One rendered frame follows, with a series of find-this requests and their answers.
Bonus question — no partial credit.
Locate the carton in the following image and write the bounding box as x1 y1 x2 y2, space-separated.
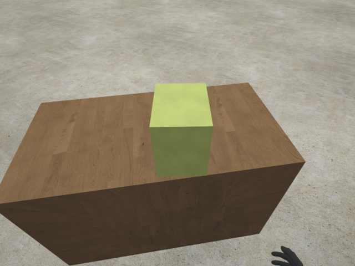
149 83 213 176

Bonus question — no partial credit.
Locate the pedestal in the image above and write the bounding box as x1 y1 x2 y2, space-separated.
0 83 305 265

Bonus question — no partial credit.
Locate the robot right hand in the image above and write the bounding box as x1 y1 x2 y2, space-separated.
271 246 303 266

